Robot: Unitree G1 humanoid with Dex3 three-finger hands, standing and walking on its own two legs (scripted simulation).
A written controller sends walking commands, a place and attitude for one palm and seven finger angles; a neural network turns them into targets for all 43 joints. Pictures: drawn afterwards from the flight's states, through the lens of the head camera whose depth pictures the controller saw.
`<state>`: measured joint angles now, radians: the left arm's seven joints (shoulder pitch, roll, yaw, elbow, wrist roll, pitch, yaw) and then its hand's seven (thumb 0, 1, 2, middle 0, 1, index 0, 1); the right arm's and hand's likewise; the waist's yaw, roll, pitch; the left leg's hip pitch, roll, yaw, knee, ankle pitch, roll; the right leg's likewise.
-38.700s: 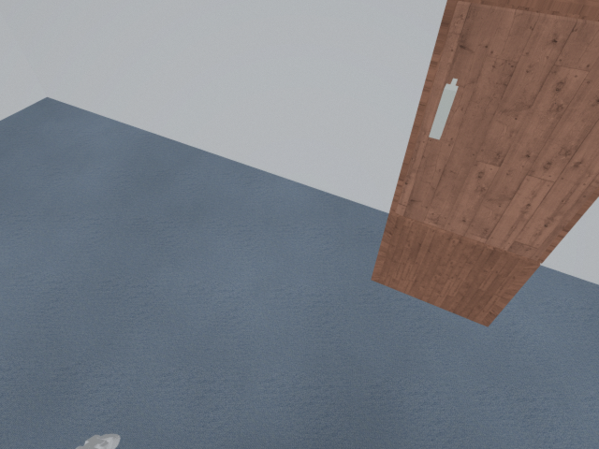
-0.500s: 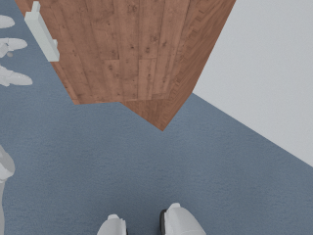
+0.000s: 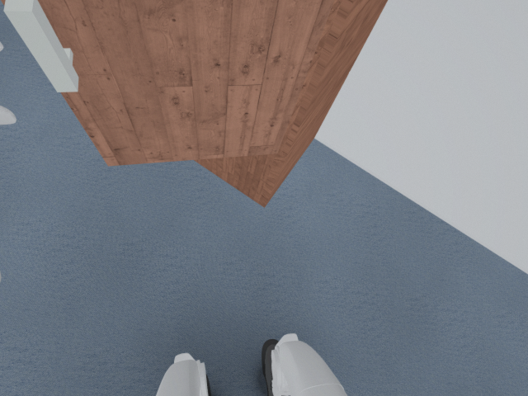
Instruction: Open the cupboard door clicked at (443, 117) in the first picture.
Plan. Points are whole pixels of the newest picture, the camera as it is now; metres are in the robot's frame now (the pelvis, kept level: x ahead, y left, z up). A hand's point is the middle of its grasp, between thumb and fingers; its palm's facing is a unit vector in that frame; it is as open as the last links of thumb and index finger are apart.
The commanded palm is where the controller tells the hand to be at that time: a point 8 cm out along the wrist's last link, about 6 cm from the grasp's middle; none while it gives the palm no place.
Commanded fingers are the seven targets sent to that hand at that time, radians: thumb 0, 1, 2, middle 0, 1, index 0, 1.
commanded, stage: move the hooked fingers beside the handle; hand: left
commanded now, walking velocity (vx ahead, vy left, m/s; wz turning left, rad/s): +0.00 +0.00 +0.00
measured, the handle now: (48, 36) +0.57 +0.23 +0.10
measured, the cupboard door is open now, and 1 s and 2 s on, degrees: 43 43 43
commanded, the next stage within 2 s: slide the fingers in behind the handle in 0.44 s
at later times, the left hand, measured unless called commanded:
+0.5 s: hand out of the picture +0.50 +0.29 +0.11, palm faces +0.04 -1.00 -0.02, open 14.0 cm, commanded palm +0.49 +0.32 +0.10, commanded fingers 0.00 -0.50 0.30 -0.30 -1.20 -0.30 -1.20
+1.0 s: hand (14, 67) +0.52 +0.25 +0.10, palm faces +0.03 -1.00 -0.02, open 14.0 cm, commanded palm +0.50 +0.29 +0.10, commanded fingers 0.00 -0.50 0.30 -0.30 -1.20 -0.30 -1.20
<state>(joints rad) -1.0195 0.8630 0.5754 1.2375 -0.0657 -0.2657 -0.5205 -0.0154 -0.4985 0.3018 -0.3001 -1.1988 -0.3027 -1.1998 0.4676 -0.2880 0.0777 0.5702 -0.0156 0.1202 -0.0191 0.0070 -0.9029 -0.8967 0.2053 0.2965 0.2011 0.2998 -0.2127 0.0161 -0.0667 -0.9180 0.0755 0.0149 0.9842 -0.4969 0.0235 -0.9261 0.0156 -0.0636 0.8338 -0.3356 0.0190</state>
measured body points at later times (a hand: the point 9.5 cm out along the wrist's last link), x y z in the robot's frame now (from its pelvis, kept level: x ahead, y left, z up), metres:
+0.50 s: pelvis +0.00 +0.00 +0.00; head +0.14 +0.03 +0.43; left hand +0.49 +0.34 +0.12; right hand +0.00 -0.27 -0.10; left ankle -0.03 +0.09 -0.68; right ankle +0.02 -0.14 -0.68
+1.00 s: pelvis -0.01 -0.01 +0.00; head +0.14 +0.02 +0.42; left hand +0.51 +0.31 +0.11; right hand -0.04 -0.27 -0.09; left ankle -0.03 +0.09 -0.68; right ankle +0.02 -0.14 -0.68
